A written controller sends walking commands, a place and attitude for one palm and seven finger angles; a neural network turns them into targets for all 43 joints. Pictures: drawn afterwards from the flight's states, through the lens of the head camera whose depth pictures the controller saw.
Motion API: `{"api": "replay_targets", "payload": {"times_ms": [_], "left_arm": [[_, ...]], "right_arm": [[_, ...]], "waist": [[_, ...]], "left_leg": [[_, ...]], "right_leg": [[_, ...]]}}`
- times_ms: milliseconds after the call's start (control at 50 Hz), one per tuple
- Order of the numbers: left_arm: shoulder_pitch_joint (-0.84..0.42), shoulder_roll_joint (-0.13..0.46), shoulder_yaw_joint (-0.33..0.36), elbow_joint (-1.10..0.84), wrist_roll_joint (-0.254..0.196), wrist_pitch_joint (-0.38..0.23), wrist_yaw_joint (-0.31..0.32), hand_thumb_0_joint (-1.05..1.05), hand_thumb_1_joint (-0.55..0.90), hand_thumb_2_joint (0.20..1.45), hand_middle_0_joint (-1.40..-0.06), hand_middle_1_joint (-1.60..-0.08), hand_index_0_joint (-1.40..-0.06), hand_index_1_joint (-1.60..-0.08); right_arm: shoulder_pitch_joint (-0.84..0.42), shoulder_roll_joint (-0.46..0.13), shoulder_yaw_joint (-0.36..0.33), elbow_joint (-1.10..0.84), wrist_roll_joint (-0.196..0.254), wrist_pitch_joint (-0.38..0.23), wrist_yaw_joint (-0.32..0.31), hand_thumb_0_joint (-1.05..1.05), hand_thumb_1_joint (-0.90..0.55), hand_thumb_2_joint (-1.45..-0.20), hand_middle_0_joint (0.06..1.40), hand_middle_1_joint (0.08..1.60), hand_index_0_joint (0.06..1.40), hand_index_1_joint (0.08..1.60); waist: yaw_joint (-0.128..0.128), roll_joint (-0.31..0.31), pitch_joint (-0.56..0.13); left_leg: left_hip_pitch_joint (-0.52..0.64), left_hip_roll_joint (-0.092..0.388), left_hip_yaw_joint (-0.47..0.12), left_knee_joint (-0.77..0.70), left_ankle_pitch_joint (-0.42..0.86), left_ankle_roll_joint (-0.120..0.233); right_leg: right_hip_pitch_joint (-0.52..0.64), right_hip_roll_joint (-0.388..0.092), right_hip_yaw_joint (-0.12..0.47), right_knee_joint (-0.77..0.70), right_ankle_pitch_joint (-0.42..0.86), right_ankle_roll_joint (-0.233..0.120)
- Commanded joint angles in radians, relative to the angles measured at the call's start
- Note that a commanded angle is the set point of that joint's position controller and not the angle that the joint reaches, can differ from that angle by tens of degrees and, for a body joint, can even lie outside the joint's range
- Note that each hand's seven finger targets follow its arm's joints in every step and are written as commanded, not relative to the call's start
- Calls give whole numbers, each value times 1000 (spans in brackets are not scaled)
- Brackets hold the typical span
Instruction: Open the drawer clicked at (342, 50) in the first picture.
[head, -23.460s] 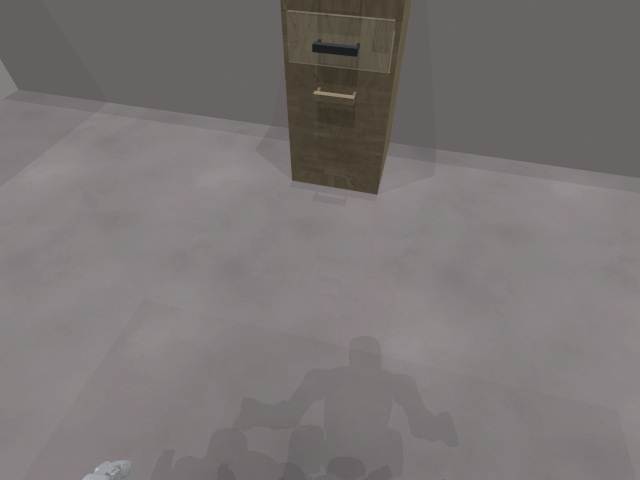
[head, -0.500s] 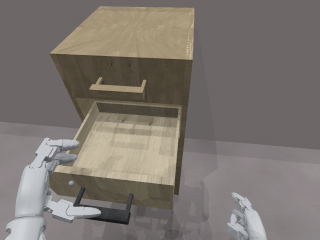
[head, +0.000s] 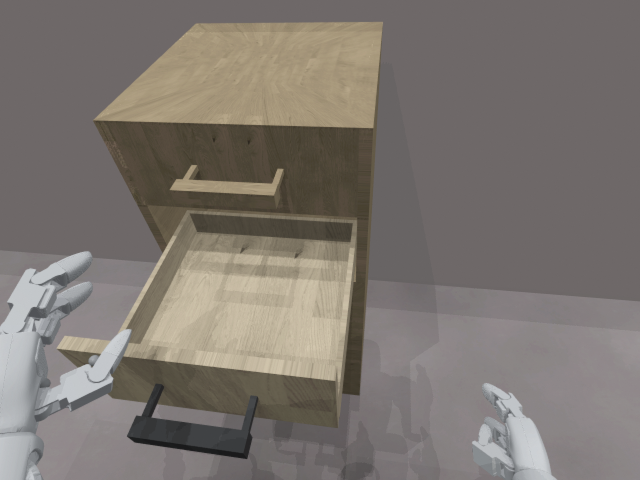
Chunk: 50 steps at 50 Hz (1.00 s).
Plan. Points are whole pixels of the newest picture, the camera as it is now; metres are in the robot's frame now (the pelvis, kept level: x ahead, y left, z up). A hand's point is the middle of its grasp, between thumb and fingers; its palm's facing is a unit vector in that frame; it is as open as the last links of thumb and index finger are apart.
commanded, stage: draw the hand back to the body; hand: left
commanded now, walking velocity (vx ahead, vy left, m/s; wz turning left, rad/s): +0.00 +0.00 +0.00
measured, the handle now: (197, 417) +0.21 +0.21 -0.08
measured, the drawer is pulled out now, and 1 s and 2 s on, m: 0.30 0.30 0.30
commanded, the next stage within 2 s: step back with the hand held close in 0.30 s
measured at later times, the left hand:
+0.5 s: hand (87, 355) +0.18 +0.23 +0.16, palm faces +0.37 -0.80 -0.47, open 7.4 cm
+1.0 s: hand (44, 403) +0.14 +0.26 +0.15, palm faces +0.29 -0.80 -0.52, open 7.4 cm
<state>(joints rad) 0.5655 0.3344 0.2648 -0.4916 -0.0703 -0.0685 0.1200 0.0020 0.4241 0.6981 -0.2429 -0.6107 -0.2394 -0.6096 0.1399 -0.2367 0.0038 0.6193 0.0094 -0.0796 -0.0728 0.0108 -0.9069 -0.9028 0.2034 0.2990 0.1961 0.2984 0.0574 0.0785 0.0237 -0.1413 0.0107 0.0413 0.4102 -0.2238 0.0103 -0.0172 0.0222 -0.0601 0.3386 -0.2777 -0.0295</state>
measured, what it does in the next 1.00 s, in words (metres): shifts its weight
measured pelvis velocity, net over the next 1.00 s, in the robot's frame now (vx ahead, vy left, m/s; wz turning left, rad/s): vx -0.06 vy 0.02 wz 0.00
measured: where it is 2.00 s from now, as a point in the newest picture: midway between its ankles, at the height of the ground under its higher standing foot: outside the picture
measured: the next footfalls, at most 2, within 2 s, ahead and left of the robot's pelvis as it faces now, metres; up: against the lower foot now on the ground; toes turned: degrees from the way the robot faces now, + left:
right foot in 1.54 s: -0.23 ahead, -0.12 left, +0.00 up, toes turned -1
left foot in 1.72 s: -0.08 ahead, +0.10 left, +0.00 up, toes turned -2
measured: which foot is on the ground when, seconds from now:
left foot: down 0.00-1.00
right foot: down 0.00-1.00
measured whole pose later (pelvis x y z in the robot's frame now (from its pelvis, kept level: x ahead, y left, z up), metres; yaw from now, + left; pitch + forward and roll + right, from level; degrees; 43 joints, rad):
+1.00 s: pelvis -0.06 +0.02 -0.01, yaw +0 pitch +3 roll -1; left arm 0.67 0.43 0.39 -0.67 -0.07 -0.16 0.14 0.01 0.89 0.90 -0.21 -0.31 -0.21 -0.31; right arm 0.13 -0.19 0.00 0.53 0.02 -0.04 -0.06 0.01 -0.91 -0.90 0.20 0.30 0.20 0.30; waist 0.00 0.01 0.06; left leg -0.40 -0.01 0.06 0.54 -0.19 0.05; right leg -0.32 -0.01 -0.05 0.55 -0.28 0.00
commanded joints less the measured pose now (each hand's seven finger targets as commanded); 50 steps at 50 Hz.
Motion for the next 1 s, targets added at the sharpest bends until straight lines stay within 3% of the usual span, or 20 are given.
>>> {"api": "replay_targets", "payload": {"times_ms": [0, 80, 140, 240, 280, 360, 380, 400, 420, 440, 480, 520, 600, 720, 820, 880, 920, 980], "left_arm": [[-49, 148, 118, -191, -5, -63, 11, 0, 760, 840, -210, -390, -210, -390], [-47, 162, 133, -185, 1, -67, 11, 0, 900, 900, -200, -300, -200, -300], [-52, 165, 136, -180, 0, -66, 9, 0, 900, 900, -200, -300, -200, -300], [-56, 168, 137, -188, 1, -71, 9, 0, 900, 900, -200, -300, -200, -300], [-47, 168, 139, -180, -1, -70, 10, 0, 900, 900, -200, -300, -200, -300], [-48, 157, 126, -189, -4, -72, 9, 0, 900, 900, -200, -300, -200, -300], [-40, 166, 142, -166, -3, -74, 10, 0, 900, 900, -200, -300, -200, -300], [-182, 304, 269, -295, -1, -113, 13, 0, 900, 900, -200, -300, -200, -300], [-189, 313, 282, -274, 2, -134, 8, 0, 900, 900, -200, -300, -200, -300], [-57, 222, 219, -163, 12, -131, -1, 0, 900, 900, -200, -300, -200, -300], [23, 160, 159, -173, 12, -126, -14, 0, 900, 900, -200, -300, -200, -300], [67, 173, 171, -207, 11, -128, -11, 0, 900, 900, -200, -300, -200, -300], [115, 209, 205, -259, 9, -129, 2, 0, 900, 900, -200, -300, -200, -300], [130, 263, 255, -348, 6, -141, 27, 0, 900, 900, -200, -300, -200, -300], [167, 243, 256, -356, 2, -146, 35, 0, 900, 900, -200, -300, -200, -300], [159, 226, 247, -368, 3, -152, 36, 0, 900, 900, -200, -300, -200, -300], [153, 233, 262, -364, 6, -152, 41, 0, 900, 900, -200, -300, -200, -300], [140, 217, 251, -363, 4, -156, 43, 0, 900, 900, -200, -300, -200, -300]], "right_arm": [[-131, -84, -30, -170, 6, -44, -10, 0, -900, -900, 200, 300, 200, 300], [-130, -88, -31, -166, 0, -45, -8, 0, -900, -900, 200, 300, 200, 300], [-131, -89, -33, -165, -1, -40, -7, 0, -900, -900, 200, 300, 200, 300], [-133, -86, -31, -162, -1, -39, -9, 0, -900, -900, 200, 300, 200, 300], [-137, -84, -33, -165, 1, -38, -9, 0, -900, -900, 200, 300, 200, 300], [-135, -80, -32, -169, 5, -41, -8, 0, -900, -900, 200, 300, 200, 300], [-138, -86, -36, -161, 2, -39, -9, 0, -900, -900, 200, 300, 200, 300], [-112, -96, -29, -212, 13, -16, -4, 0, -900, -900, 200, 300, 200, 300], [-109, -77, -28, -197, 9, -9, -7, 0, -900, -900, 200, 300, 200, 300], [-99, -78, -29, -183, 1, 7, -4, 0, -900, -900, 200, 300, 200, 300], [-110, -95, -39, -213, 6, 24, 2, 0, -900, -900, 200, 300, 200, 300], [-124, -98, -48, -229, 11, 32, 1, 0, -900, -900, 200, 300, 200, 300], [-118, -95, -62, -247, 17, 53, -2, 0, -900, -900, 200, 300, 200, 300], [-105, -98, -67, -251, 15, 47, -14, 0, -900, -900, 200, 300, 200, 300], [-91, -99, -69, -248, 11, 20, -12, 0, -900, -900, 200, 300, 200, 300], [-82, -102, -65, -247, 10, -1, -6, 0, -900, -900, 200, 300, 200, 300], [-82, -105, -65, -240, 10, -12, -6, 0, -900, -900, 200, 300, 200, 300], [-71, -106, -60, -242, 14, -22, -3, 0, -900, -900, 200, 300, 200, 300]], "waist": [[-3, -58, -78], [5, -34, -93], [1, -60, -99], [2, -17, -90], [5, -47, -87], [-1, -42, -87], [5, -63, -85], [-31, -66, 35], [-35, -60, 26], [-37, -124, 0], [-38, -83, -78], [-35, -53, -131], [-43, -99, -178], [-43, -29, -208], [-43, 27, -199], [-47, 54, -167], [-48, 54, -153], [-57, -3, -127]], "left_leg": [[143, 30, -27, -14, 270, 21], [154, 23, -24, -15, 281, 22], [153, 20, -20, -11, 285, 24], [159, 20, -18, -12, 278, 22], [156, 24, -22, -16, 269, 23], [149, 26, -25, -23, 260, 21], [154, 23, -21, -21, 257, 23], [58, 33, -47, 25, 195, 37], [40, 31, -53, 38, 169, 32], [36, 30, -60, 41, 186, 35], [41, 39, -44, 49, 229, 39], [49, 48, -37, 47, 272, 40], [17, 72, -56, 55, 324, 38], [-25, 104, -96, 35, 352, 40], [-125, 149, -144, -23, 244, 54], [-220, 184, -174, -63, 110, 66], [-277, 189, -176, -71, 2, 73], [-350, 167, -173, -42, -137, 64]], "right_leg": [[-121, -51, 31, -55, 327, 16], [-116, -49, 32, -66, 338, 14], [-108, -52, 35, -69, 365, 18], [-119, -50, 37, -78, 344, 15], [-122, -47, 34, -74, 328, 16], [-113, -53, 34, -67, 313, 17], [-124, -46, 32, -79, 311, 18], [-248, -97, 133, -112, 388, 30], [-246, -124, 133, -104, 431, 22], [-232, -115, 98, -84, 418, 28], [-201, -123, 96, -45, 432, 44], [-192, -128, 103, -18, 438, 47], [-181, -123, 93, 31, 405, 39], [-180, -98, 75, 99, 312, 30], [-167, -71, 54, 174, 166, 30], [-160, -59, 48, 232, 43, 30], [-143, -61, 55, 238, 36, 29], [-138, -74, 80, 208, 77, 25]]}}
